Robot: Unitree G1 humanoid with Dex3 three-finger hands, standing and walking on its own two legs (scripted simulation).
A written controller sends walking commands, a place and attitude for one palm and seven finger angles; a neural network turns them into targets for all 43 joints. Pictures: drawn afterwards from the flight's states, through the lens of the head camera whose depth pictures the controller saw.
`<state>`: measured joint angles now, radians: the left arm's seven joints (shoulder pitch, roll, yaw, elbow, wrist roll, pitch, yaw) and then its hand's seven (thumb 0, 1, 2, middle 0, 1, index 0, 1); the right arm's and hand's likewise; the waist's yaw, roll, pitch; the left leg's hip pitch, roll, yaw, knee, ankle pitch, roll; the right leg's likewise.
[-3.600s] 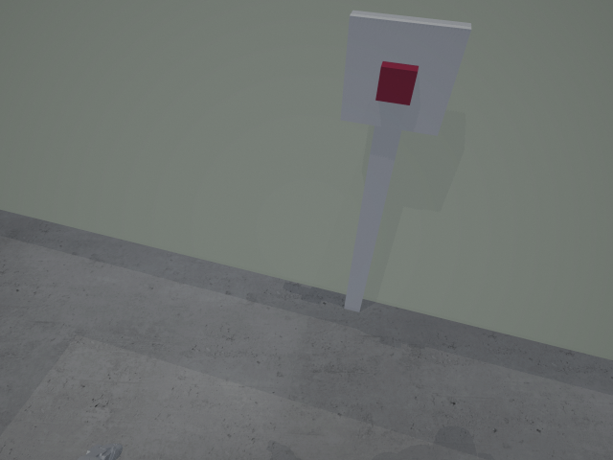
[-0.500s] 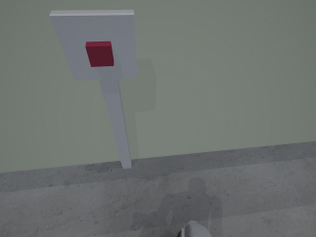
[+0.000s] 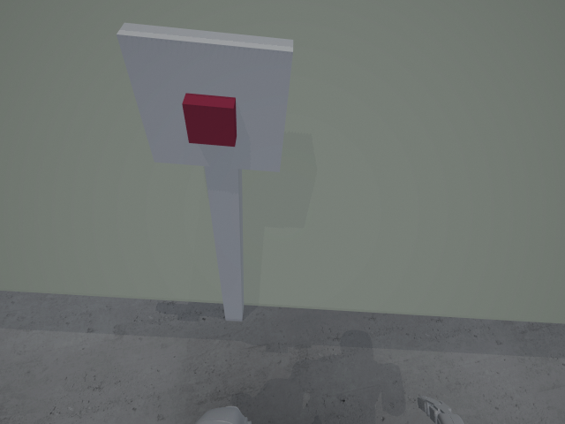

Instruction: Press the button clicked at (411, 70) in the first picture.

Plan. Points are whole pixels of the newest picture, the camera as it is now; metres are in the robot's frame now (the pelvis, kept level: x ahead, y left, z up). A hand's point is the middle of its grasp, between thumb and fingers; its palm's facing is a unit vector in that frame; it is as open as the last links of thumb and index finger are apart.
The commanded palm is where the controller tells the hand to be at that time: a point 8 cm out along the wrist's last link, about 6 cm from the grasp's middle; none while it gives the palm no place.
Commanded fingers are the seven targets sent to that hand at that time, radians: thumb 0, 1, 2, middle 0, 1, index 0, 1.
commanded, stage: come to a stop and stand still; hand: left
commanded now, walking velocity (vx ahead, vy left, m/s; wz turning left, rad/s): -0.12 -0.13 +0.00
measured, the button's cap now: (211, 119) +0.47 +0.16 +0.16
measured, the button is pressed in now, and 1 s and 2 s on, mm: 0 0 0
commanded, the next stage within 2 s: look again from close up in 1.32 s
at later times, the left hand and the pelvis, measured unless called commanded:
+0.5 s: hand out of the picture -0.07 +0.18 -0.16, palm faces +0.01 -0.98 -0.21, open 7.3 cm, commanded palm none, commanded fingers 0.00 0.90 0.90 -0.20 -0.30 -0.20 -0.30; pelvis -0.06 +0.00 +0.02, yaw -2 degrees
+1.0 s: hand out of the picture -0.10 +0.15 -0.16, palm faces +0.02 -0.99 -0.14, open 7.3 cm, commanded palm none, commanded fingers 0.00 0.90 0.90 -0.20 -0.30 -0.20 -0.30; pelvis -0.09 -0.01 +0.02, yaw -2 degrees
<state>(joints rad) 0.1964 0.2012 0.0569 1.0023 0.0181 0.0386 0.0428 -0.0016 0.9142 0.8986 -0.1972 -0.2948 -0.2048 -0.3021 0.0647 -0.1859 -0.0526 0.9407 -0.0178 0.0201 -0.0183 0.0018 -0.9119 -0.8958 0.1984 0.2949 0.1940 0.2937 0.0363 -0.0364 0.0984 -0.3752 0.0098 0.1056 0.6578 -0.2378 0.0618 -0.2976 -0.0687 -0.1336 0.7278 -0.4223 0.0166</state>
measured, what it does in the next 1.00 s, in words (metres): steps on the spot: right foot, then left foot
